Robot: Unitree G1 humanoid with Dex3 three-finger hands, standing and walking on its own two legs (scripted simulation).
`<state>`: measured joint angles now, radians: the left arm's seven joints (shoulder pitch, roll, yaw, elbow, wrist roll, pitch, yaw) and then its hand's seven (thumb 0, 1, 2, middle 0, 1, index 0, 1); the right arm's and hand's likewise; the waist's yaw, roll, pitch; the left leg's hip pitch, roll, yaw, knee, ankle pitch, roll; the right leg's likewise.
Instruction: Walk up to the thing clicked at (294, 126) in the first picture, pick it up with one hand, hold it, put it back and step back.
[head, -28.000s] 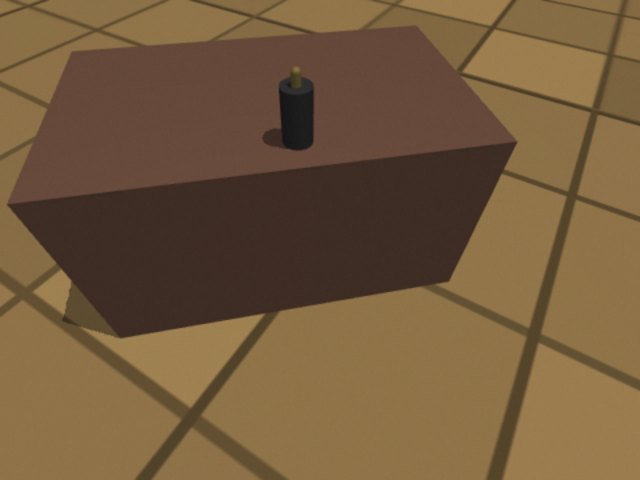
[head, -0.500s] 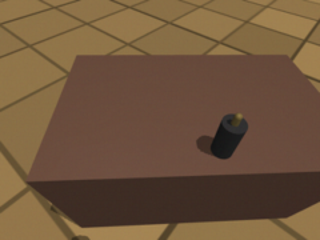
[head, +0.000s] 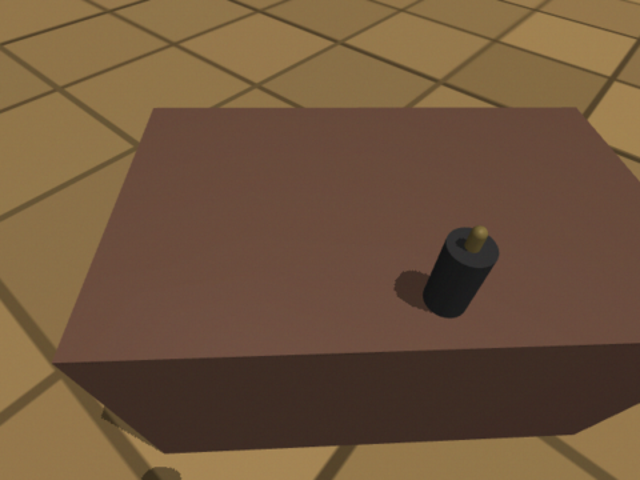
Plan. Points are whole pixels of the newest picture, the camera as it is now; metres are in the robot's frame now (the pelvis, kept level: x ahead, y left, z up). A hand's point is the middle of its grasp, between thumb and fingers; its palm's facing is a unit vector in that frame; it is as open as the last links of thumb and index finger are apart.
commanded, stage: stand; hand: right
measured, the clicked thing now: (461, 267) +0.43 -0.22 -0.03
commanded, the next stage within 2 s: step back in 0.84 s
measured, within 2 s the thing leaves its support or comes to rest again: neither
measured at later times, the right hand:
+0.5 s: hand out of the picture +0.08 -0.25 -0.15, palm faces -0.01 +0.94 -0.35, open 7.4 cm
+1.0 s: hand out of the picture +0.06 -0.27 -0.16, palm faces -0.01 +0.93 -0.37, open 7.4 cm
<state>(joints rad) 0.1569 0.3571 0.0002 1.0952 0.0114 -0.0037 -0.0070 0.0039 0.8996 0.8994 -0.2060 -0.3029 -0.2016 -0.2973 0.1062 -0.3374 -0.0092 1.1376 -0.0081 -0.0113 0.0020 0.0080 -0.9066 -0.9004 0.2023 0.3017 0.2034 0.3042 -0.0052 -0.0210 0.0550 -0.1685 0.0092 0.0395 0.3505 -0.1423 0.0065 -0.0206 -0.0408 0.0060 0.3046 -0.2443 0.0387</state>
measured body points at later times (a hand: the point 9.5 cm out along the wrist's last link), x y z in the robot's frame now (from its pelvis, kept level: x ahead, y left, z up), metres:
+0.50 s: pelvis +0.00 +0.00 +0.00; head +0.01 +0.01 +0.45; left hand +0.07 +0.30 -0.14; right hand +0.08 -0.30 -0.13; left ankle +0.03 +0.11 -0.75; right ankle -0.05 -0.14 -0.75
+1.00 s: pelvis -0.04 -0.01 -0.01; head +0.02 +0.00 +0.44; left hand +0.05 +0.31 -0.14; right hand +0.06 -0.32 -0.13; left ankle +0.03 +0.11 -0.75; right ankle -0.07 -0.14 -0.73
